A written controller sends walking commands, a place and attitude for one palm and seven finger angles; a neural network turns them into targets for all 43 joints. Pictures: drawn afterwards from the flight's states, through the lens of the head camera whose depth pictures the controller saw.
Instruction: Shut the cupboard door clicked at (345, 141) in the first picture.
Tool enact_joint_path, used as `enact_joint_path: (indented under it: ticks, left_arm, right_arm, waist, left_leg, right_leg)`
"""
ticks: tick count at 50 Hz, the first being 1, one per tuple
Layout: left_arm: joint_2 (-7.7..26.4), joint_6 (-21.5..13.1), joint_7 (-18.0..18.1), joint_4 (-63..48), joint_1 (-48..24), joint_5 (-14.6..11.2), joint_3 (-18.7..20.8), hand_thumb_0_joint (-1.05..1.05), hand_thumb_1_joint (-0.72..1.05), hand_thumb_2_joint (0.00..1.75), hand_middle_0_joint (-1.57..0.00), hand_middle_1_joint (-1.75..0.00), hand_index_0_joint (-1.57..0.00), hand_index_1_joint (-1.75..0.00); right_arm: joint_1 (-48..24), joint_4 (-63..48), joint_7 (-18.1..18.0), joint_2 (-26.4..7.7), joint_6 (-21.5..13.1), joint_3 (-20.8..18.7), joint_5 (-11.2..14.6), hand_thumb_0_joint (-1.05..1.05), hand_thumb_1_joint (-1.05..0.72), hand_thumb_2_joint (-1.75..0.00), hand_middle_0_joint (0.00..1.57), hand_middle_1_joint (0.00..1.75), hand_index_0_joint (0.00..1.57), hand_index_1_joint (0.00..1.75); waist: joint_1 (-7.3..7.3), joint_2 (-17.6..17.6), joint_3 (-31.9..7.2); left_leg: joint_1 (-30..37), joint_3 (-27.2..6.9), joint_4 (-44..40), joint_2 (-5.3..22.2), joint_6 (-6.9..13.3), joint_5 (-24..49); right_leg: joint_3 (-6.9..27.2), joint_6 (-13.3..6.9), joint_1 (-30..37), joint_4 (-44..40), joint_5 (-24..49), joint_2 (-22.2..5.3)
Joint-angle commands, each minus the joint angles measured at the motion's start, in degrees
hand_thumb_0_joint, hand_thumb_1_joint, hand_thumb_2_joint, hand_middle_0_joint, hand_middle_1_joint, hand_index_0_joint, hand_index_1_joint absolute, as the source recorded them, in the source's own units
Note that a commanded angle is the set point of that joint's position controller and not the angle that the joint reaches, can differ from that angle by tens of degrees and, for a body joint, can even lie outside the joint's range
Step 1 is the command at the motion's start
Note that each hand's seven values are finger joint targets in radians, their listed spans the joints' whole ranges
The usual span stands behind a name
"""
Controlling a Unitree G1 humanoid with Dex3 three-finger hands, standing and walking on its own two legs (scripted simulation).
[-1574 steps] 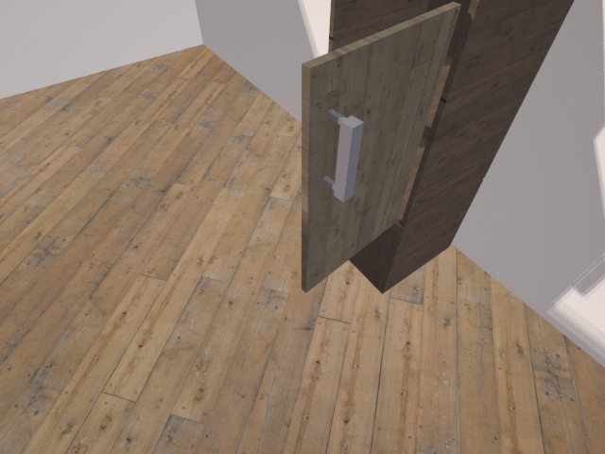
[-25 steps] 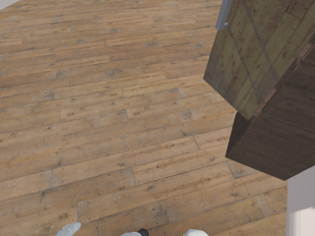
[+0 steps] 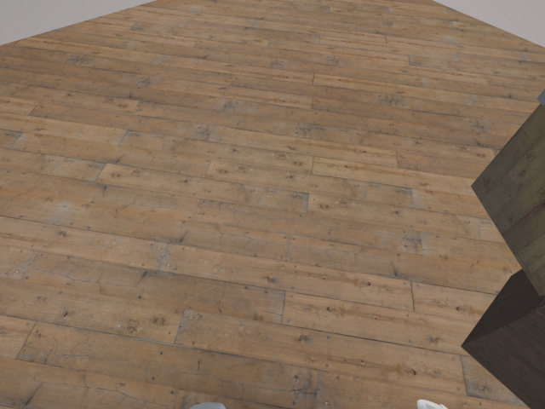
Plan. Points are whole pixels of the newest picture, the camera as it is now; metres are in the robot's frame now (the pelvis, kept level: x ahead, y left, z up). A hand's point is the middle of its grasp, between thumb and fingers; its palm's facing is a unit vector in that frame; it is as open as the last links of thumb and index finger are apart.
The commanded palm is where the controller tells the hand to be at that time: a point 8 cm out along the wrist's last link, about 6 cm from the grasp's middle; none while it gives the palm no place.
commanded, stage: walk to a spot facing it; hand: left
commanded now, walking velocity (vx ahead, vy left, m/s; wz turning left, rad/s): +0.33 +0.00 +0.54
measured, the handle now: out of the picture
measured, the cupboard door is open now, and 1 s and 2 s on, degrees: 56 56 56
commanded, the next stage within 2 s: turn to face it in 0.96 s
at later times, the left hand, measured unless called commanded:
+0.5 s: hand (176, 384) +0.17 +0.16 -0.13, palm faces +0.31 -0.92 -0.23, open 7.4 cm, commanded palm none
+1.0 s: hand (120, 312) +0.28 +0.29 -0.15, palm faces +0.53 -0.83 -0.19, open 7.4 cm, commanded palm none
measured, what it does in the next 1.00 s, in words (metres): walks ahead, turning left: right foot, then left foot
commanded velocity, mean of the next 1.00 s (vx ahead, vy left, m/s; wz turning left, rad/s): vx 0.32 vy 0.00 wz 0.43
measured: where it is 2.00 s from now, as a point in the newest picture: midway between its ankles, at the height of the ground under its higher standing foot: (225, 307)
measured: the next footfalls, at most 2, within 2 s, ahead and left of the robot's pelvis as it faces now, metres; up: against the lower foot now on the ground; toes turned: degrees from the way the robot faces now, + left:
right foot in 0.30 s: +0.22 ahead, -0.13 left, +0.00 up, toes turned +3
left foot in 0.76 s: +0.34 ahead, +0.18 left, +0.00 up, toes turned +33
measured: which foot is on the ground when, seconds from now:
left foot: down 0.00-0.30, up 0.32-0.74, down 0.76-1.00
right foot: up 0.00-0.28, down 0.30-0.76, up 0.78-1.00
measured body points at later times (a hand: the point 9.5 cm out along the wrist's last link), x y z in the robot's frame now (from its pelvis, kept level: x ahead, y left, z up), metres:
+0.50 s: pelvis +0.16 -0.03 +0.02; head +0.19 -0.04 +0.47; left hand +0.15 +0.21 -0.11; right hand +0.27 -0.26 -0.13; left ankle +0.11 +0.10 -0.62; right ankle +0.18 -0.13 -0.72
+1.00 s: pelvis +0.32 +0.09 +0.02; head +0.35 +0.13 +0.47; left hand +0.25 +0.34 -0.13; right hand +0.50 -0.08 -0.12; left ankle +0.31 +0.16 -0.72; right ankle +0.43 -0.05 -0.64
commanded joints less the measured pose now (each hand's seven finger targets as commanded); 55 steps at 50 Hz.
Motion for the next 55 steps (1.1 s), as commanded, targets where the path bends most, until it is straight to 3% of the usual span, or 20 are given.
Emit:
enact_joint_path:
  ticks: [1, 4, 10, 13, 14, 15, 16, 17, 19, 22, 32, 36, 37, 38, 39, 40, 42, 44, 52, 55]
  left_arm:
    - [5.7, -2.0, -0.2, -10.3, -12.4, 0.3, 1.7, 0.0, 0.9, 0.9, -0.2, -0.3, -0.2, -0.3]
    - [4.9, -1.7, -1.3, -7.9, -8.2, 0.3, 1.8, 0.0, 0.9, 0.9, -0.2, -0.3, -0.2, -0.3]
    - [3.7, -1.8, -2.0, -7.5, -6.5, 0.3, 1.6, 0.0, 0.9, 0.9, -0.2, -0.3, -0.2, -0.3]
    - [5.7, -2.6, -1.7, -4.6, 3.5, 0.5, 2.8, 0.0, 0.9, 0.9, -0.2, -0.3, -0.2, -0.3]
    - [9.7, -3.5, -1.1, -3.1, 11.0, 1.0, 3.8, 0.0, 0.9, 0.9, -0.2, -0.3, -0.2, -0.3]
    - [15.0, -3.8, -0.2, -2.8, 15.7, 1.5, 4.8, 0.0, 0.9, 0.9, -0.2, -0.3, -0.2, -0.3]
    - [13.5, -3.5, 0.6, -3.9, 12.0, 0.7, 4.2, 0.0, 0.9, 0.9, -0.2, -0.3, -0.2, -0.3]
    - [11.9, -3.7, 1.0, -4.7, 6.6, 0.9, 3.9, 0.0, 0.9, 0.9, -0.2, -0.3, -0.2, -0.3]
    - [5.5, -4.5, 1.1, -5.2, 0.6, 0.8, 2.3, 0.0, 0.9, 0.9, -0.2, -0.3, -0.2, -0.3]
    - [3.3, -5.6, 1.1, -3.3, 1.8, 0.7, 1.9, 0.0, 0.9, 0.9, -0.2, -0.3, -0.2, -0.3]
    - [5.0, -5.9, 1.0, 1.9, 8.5, 0.6, 1.6, 0.0, 0.9, 0.9, -0.2, -0.3, -0.2, -0.3]
    - [7.4, -5.3, 0.8, 1.7, 6.2, 0.1, 1.9, 0.0, 0.9, 0.9, -0.2, -0.3, -0.2, -0.3]
    - [6.6, -5.1, 0.4, 0.8, 5.6, -0.1, 1.9, 0.0, 0.9, 0.9, -0.2, -0.3, -0.2, -0.3]
    - [3.6, -4.6, -0.5, -1.9, 5.9, -0.7, 1.5, 0.0, 0.9, 0.9, -0.2, -0.3, -0.2, -0.3]
    - [4.4, -4.4, -0.3, -5.7, -1.3, -0.5, 0.7, 0.0, 0.9, 0.9, -0.2, -0.3, -0.2, -0.3]
    - [3.2, -4.6, 0.4, -6.3, -2.5, -0.4, 1.2, 0.0, 0.9, 0.9, -0.2, -0.3, -0.2, -0.3]
    - [2.1, -3.5, 0.0, -3.2, -1.0, 0.5, 1.1, 0.0, 0.9, 0.9, -0.2, -0.3, -0.2, -0.3]
    - [0.6, -2.5, -0.5, -0.9, 2.9, 1.0, 1.1, 0.0, 0.9, 0.9, -0.2, -0.3, -0.2, -0.3]
    - [-0.2, -1.8, -0.9, -2.5, -5.8, 0.6, 0.4, 0.0, 0.9, 0.9, -0.2, -0.3, -0.2, -0.3]
    - [-0.9, -1.7, -0.4, -2.1, -8.2, 0.2, -0.6, 0.0, 0.9, 0.9, -0.2, -0.3, -0.2, -0.3]
  right_arm:
    - [14.2, -0.5, -2.3, -12.2, -1.6, -2.9, -0.3, 0.0, -0.9, -0.9, 0.2, 0.3, 0.2, 0.3]
    - [7.6, -1.7, -2.7, -10.1, -2.6, -2.0, -0.2, 0.0, -0.9, -0.9, 0.2, 0.3, 0.2, 0.3]
    - [5.6, -0.8, -2.2, -10.0, -2.5, -2.5, -0.2, 0.0, -0.9, -0.9, 0.2, 0.3, 0.2, 0.3]
    - [2.7, -0.8, -2.1, -8.4, -2.3, -2.3, 0.2, 0.0, -0.9, -0.9, 0.2, 0.3, 0.2, 0.3]
    - [2.6, -1.5, -1.9, -5.8, -2.4, -1.9, 0.8, 0.0, -0.9, -0.9, 0.2, 0.3, 0.2, 0.3]
    - [4.0, -3.2, -1.7, -1.4, -2.7, -1.1, 1.3, 0.0, -0.9, -0.9, 0.2, 0.3, 0.2, 0.3]
    - [3.8, -3.5, -1.4, -4.0, -2.2, -1.7, 0.6, 0.0, -0.9, -0.9, 0.2, 0.3, 0.2, 0.3]
    - [3.8, -2.7, -1.2, -3.5, -2.3, -1.9, 0.1, 0.0, -0.9, -0.9, 0.2, 0.3, 0.2, 0.3]
    - [2.7, -0.5, -0.5, -2.3, -1.8, -1.7, -0.2, 0.0, -0.9, -0.9, 0.2, 0.3, 0.2, 0.3]
    - [4.0, 0.6, 0.3, 0.5, -1.0, -1.1, 0.2, 0.0, -0.9, -0.9, 0.2, 0.3, 0.2, 0.3]
    - [-7.6, -4.2, 1.9, 1.8, -1.7, 0.2, 0.2, 0.0, -0.9, -0.9, 0.2, 0.3, 0.2, 0.3]
    - [2.4, -1.9, 1.1, -2.2, -2.2, -0.8, -0.3, 0.0, -0.9, -0.9, 0.2, 0.3, 0.2, 0.3]
    - [11.4, 0.0, 0.4, -6.5, -2.4, -1.9, -0.6, 0.0, -0.9, -0.9, 0.2, 0.3, 0.2, 0.3]
    - [18.2, 1.3, -0.5, -14.8, -2.7, -4.0, -1.0, 0.0, -0.9, -0.9, 0.2, 0.3, 0.2, 0.3]
    - [21.2, 2.4, -1.6, -17.3, -2.3, -4.3, 0.2, 0.0, -0.9, -0.9, 0.2, 0.3, 0.2, 0.3]
    - [17.5, 1.4, -1.9, -15.8, -2.6, -3.5, 0.0, 0.0, -0.9, -0.9, 0.2, 0.3, 0.2, 0.3]
    - [7.2, -1.4, -2.5, -9.0, -3.2, -1.6, 0.2, 0.0, -0.9, -0.9, 0.2, 0.3, 0.2, 0.3]
    - [5.1, -0.7, -2.9, -5.6, -4.2, -0.4, 0.0, 0.0, -0.9, -0.9, 0.2, 0.3, 0.2, 0.3]
    - [11.4, 4.7, -3.1, -2.5, -4.7, -0.2, 0.7, 0.0, -0.9, -0.9, 0.2, 0.3, 0.2, 0.3]
    - [13.8, 7.0, -3.5, -1.9, -4.7, 0.2, 0.6, 0.0, -0.9, -0.9, 0.2, 0.3, 0.2, 0.3]
  waist:
    - [-7.31, 14.0, -4.1]
    - [-3.04, 12.3, -2.6]
    - [-0.98, 10.8, -1.5]
    - [4.32, 6.0, -2.2]
    - [7.69, -3.8, -5.3]
    - [9.39, -21.0, -9.3]
    - [6.3, -15.6, -5.6]
    - [3.92, -13.4, -4.3]
    - [0.68, -4.7, -2.5]
    - [-0.24, -5.0, -3.9]
    - [2.3, -5.1, -1.1]
    - [-3.86, -2.2, -6.2]
    - [-8.49, 3.6, -11.9]
    - [-10.16, 20.9, -16.6]
    - [-11.63, 13.3, -16.5]
    - [-8.68, 6.4, -13.7]
    - [-4.28, 10.3, -6.4]
    - [-1.21, 9.9, -5.4]
    - [-1.28, 6.3, -3.1]
    - [-1.53, 7.9, -2.5]
  left_leg:
    - [16.4, -30.0, -20.3, 19.6, 11.6, -8.0]
    - [12.0, -22.0, -21.7, 14.1, 9.6, -3.4]
    - [3.0, -17.7, -21.1, 10.8, 8.9, -7.6]
    - [-8.9, -15.5, -11.4, 6.6, 6.5, -11.9]
    - [-16.7, -10.3, 3.2, 0.8, 4.0, -13.8]
    - [-23.0, -4.7, 25.3, -6.2, 1.7, -21.4]
    - [-24.2, -8.7, 35.8, -1.4, 1.8, -17.9]
    - [-25.3, -9.6, 41.2, 0.9, 1.4, -12.4]
    - [-20.6, -8.5, 39.7, 4.6, 0.3, -2.0]
    - [-18.7, -4.7, 31.9, 5.3, -1.0, 1.4]
    - [-16.8, 2.4, 5.6, 4.1, 0.9, 2.6]
    - [5.9, 6.5, -1.5, -1.5, 3.7, 2.5]
    - [21.5, 0.2, -5.0, 2.0, 5.7, 1.8]
    - [34.2, -30.0, -11.9, 19.9, 13.0, 2.1]
    - [34.4, -38.7, -17.4, 25.3, 16.4, 7.1]
    - [25.4, -34.8, -18.5, 26.1, 15.0, -0.9]
    - [9.1, -26.4, -22.5, 20.0, 10.8, -9.3]
    - [5.4, -19.2, -23.0, 15.3, 9.5, -1.7]
    - [9.6, -13.0, -25.7, 11.8, 10.2, 10.3]
    - [13.5, -9.0, -22.2, 11.8, 9.2, 27.1]
  right_leg:
    - [8.0, -1.0, -27.6, 18.4, 1.4, 1.1]
    - [7.5, 0.0, -23.3, 10.6, 9.3, 2.2]
    - [3.0, 0.4, -8.3, -8.4, 16.1, 6.5]
    - [3.0, -0.2, 11.1, -16.1, 17.4, 8.4]
    - [12.6, -2.4, 21.2, -24.6, 4.4, 0.7]
    - [37.4, -7.9, 24.1, -38.0, -12.8, -15.9]
    - [43.9, -10.9, 16.3, -43.0, -22.2, -19.1]
    - [43.2, -11.9, 11.4, -43.1, -24.0, -18.5]
    - [23.0, -9.0, 3.6, -40.0, -5.4, -13.2]
    - [8.2, -8.5, 6.8, -38.3, 15.1, -10.0]
    - [-3.8, -8.3, 18.6, -33.3, 39.7, -12.5]
    - [-9.7, -6.2, 11.2, -15.6, 48.8, -10.5]
    - [-10.2, -4.2, 1.4, -1.1, 38.4, -8.2]
    - [-8.6, -0.6, -18.9, 20.1, 1.4, 2.0]
    - [2.1, -1.7, -26.5, 27.2, -3.2, 3.8]
    - [5.2, -2.4, -26.4, 30.1, -0.6, 2.7]
    - [7.9, -2.1, -23.2, 25.9, 7.9, -0.7]
    - [7.6, -1.5, -19.1, 19.6, 12.5, 0.0]
    - [7.0, -0.6, -17.7, 0.0, 23.3, 2.5]
    - [5.9, -1.5, -14.9, -6.4, 24.7, 4.6]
